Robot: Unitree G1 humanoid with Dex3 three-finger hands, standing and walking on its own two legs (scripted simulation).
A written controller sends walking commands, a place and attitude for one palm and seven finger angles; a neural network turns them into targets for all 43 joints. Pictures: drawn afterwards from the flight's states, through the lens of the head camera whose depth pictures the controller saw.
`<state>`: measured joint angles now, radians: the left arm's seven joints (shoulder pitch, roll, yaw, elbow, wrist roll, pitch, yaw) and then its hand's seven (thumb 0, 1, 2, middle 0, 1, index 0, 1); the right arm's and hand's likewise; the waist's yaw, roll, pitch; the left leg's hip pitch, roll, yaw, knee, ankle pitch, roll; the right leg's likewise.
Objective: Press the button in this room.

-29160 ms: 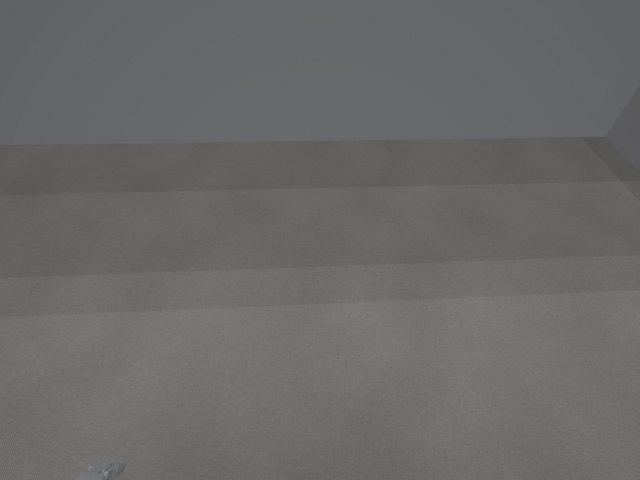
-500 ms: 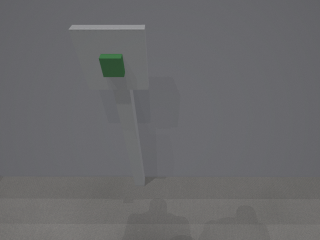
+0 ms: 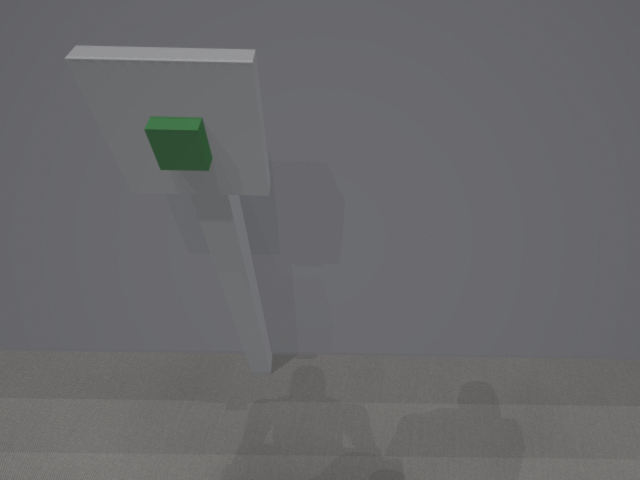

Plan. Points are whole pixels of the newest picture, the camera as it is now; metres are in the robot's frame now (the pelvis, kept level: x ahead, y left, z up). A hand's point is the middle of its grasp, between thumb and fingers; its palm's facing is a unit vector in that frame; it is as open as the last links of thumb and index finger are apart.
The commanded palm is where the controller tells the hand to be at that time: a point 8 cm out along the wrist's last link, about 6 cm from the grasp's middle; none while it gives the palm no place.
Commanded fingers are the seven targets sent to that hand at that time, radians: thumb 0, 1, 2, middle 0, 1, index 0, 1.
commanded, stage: come to a stop and stand still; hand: left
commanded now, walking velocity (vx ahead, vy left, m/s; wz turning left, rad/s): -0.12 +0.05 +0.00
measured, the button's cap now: (181, 142) +0.47 +0.21 +0.17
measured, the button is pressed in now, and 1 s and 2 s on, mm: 0 0 0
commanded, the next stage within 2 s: look again from close up in 0.76 s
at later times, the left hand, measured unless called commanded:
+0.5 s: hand out of the picture +0.03 +0.26 -0.16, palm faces +0.00 -0.96 -0.28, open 7.4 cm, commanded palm none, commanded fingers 0.00 0.90 0.90 -0.20 -0.30 -0.20 -0.30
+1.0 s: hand out of the picture -0.02 +0.26 -0.17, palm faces -0.06 -0.97 -0.25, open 7.4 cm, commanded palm none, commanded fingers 0.00 0.90 0.90 -0.20 -0.30 -0.20 -0.30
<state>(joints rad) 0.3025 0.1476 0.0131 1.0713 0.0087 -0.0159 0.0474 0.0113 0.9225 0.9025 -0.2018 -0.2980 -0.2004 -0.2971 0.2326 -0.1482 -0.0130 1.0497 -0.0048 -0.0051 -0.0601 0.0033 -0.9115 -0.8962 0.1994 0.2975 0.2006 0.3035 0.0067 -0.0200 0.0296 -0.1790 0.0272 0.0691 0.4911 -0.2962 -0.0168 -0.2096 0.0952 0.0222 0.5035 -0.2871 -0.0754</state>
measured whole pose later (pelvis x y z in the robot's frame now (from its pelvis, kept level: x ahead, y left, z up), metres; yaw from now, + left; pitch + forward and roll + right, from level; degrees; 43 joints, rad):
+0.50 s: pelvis -0.06 +0.05 -0.01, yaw -1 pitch -2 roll +0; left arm 0.21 0.24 -0.01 0.95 0.02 0.01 0.03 0.01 0.91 0.90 -0.20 -0.30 -0.20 -0.30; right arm 0.24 -0.21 0.00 0.94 -0.02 0.00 0.00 0.00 -0.91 -0.90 0.20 0.30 0.20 0.30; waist 0.00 0.01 0.00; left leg -0.23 -0.04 0.04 0.52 -0.27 0.05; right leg -0.25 0.04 0.06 0.54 -0.27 -0.02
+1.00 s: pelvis -0.04 +0.05 +0.00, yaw -1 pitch +0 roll +1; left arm 0.24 0.25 -0.03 1.10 0.01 -0.01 0.01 0.01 0.91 0.90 -0.20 -0.30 -0.20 -0.30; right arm 0.21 -0.27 0.01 1.08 -0.01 -0.02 -0.01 0.01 -0.90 -0.90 0.20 0.30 0.20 0.30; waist 0.00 -0.01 0.04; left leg -0.19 -0.05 0.05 0.43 -0.24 0.05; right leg -0.22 0.03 0.07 0.48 -0.25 -0.02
